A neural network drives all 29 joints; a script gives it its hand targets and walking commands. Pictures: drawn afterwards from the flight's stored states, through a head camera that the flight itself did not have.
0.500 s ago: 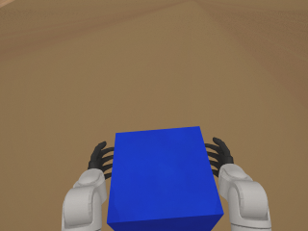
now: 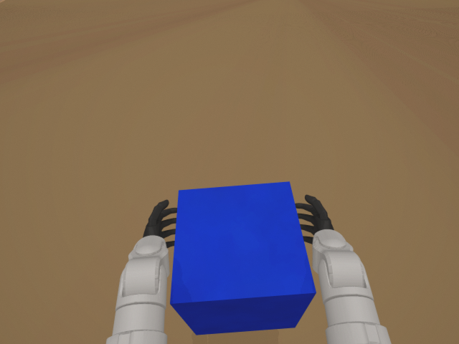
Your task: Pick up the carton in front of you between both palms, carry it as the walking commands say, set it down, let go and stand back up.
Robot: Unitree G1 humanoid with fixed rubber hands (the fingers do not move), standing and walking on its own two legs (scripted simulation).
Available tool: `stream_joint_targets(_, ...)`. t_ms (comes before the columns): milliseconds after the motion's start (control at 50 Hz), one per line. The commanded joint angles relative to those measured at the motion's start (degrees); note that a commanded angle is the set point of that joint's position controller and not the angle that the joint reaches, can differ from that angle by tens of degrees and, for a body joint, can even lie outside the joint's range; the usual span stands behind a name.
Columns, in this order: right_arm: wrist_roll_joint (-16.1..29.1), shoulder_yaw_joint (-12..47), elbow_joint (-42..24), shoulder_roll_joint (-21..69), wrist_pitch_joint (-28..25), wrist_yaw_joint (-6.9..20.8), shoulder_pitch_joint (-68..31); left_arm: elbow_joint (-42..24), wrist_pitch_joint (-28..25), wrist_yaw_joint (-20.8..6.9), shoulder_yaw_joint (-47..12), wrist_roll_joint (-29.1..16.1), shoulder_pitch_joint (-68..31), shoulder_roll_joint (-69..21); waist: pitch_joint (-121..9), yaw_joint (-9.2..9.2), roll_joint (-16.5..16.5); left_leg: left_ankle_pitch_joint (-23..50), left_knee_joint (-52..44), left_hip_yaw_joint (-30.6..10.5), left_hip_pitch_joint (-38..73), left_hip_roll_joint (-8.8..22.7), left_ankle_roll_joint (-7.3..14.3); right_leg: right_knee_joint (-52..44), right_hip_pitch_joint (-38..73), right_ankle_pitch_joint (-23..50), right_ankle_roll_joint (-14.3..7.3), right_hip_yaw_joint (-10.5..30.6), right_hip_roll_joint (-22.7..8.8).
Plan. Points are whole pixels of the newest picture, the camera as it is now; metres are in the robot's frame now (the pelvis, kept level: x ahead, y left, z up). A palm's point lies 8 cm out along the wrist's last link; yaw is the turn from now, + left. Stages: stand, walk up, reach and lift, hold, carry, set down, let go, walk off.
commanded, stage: carry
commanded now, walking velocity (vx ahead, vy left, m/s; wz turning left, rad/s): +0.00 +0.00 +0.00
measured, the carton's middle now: (240, 262) +0.29 +0.00 -0.06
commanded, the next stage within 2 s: hold in 1.46 s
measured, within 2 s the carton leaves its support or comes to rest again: neither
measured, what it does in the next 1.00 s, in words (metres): stands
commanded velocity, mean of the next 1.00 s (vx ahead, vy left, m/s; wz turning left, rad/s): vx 0.00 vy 0.00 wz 0.00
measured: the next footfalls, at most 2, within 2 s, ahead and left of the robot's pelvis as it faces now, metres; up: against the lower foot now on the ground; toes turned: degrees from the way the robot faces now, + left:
none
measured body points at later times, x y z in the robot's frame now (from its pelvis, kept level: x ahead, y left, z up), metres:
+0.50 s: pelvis -0.02 -0.01 +0.00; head -0.03 -0.01 +0.45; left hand +0.29 +0.14 +0.03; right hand +0.29 -0.16 +0.03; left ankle +0.03 +0.11 -0.73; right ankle -0.06 -0.10 -0.73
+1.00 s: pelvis -0.03 -0.02 +0.00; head -0.04 -0.03 +0.45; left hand +0.28 +0.13 +0.03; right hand +0.28 -0.17 +0.03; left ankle +0.03 +0.11 -0.73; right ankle -0.06 -0.10 -0.73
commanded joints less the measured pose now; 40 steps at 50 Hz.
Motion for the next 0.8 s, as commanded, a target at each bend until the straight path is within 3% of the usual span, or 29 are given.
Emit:
stream_joint_targets(0, 13.8, 32.9, -4.6, 49.1, -2.6, 13.4, -27.6, -5.4, -3.2, -13.2, -32.9, -13.8, -28.2, -47.7, -15.6, 0.04, 0.3, 18.1, -2.0, -5.7, 10.0, 5.5, 0.3, -3.9, 0.6, 18.4, -0.6, 4.5, -5.9)
stream_joint_targets(60, 14.6, 34.7, -8.1, 50.9, -0.3, 13.6, -26.0, -8.3, -0.7, -13.5, -34.9, -14.9, -26.9, -49.8, -16.7, 0.03, 0.4, 19.3, -1.6, -5.5, 10.2, 5.6, 0.3, -3.3, 1.0, 19.6, -0.6, 4.5, -5.9)
stream_joint_targets(160, 13.1, 31.9, -7.2, 49.3, 2.5, 13.4, -23.0, -7.1, 2.0, -13.4, -32.2, -13.4, -23.8, -48.3, -16.3, 0.08, 0.2, 19.5, -1.2, -5.4, 9.8, 5.7, 0.3, -3.1, 0.1, 20.3, -0.7, 4.5, -5.9)
stream_joint_targets(320, 13.7, 32.3, -7.5, 50.9, 2.2, 13.8, -26.0, -7.2, 1.8, -13.7, -32.2, -14.2, -26.7, -49.8, -14.8, 0.08, 0.1, 15.7, -2.2, -5.5, 8.7, 5.6, -0.1, -4.3, -1.4, 16.9, -1.1, 5.0, -5.9)
stream_joint_targets(780, 13.7, 32.1, -6.6, 51.8, 2.4, 14.2, -26.4, -6.0, 1.9, -14.1, -31.7, -14.1, -26.9, -50.5, -15.6, 0.15, 0.0, 15.0, -1.9, -5.0, 8.2, 5.7, -0.7, -3.8, -2.0, 18.1, -1.7, 5.2, -5.9)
